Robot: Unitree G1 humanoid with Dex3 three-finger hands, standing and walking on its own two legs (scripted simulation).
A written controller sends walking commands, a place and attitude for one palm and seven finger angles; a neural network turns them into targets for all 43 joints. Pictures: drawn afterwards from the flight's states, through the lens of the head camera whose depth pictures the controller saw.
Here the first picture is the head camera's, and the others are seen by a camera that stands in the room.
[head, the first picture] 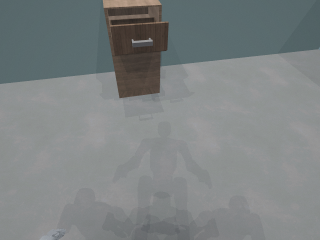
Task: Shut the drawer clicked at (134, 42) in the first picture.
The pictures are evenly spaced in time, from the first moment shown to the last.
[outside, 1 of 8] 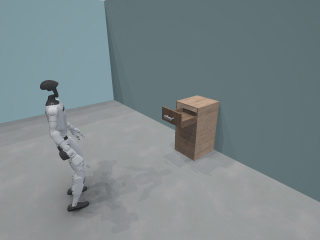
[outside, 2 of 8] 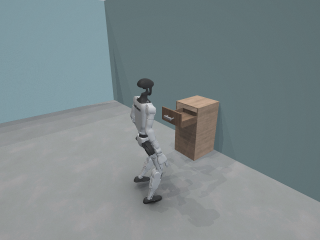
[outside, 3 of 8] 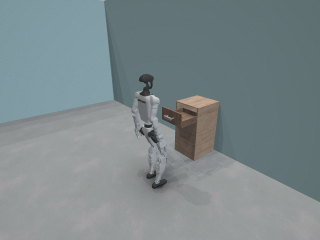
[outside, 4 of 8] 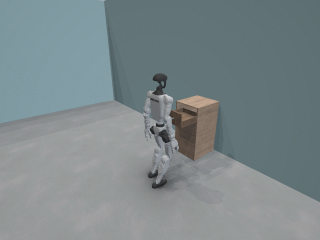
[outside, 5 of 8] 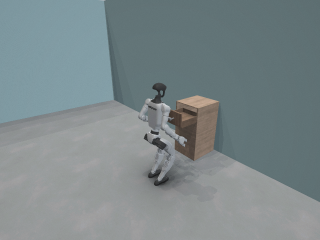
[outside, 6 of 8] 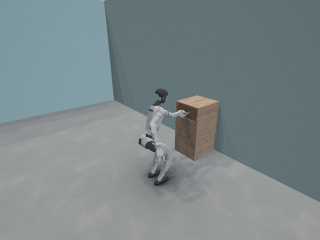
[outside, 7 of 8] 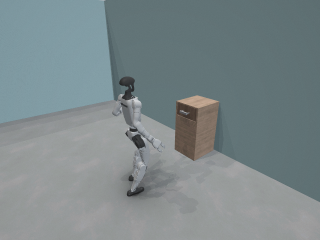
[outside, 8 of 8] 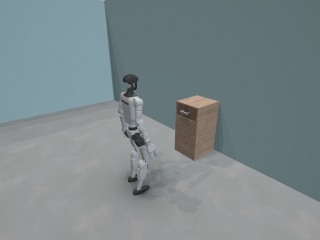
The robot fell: no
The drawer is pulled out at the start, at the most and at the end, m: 0.28 0.28 0.00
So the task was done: yes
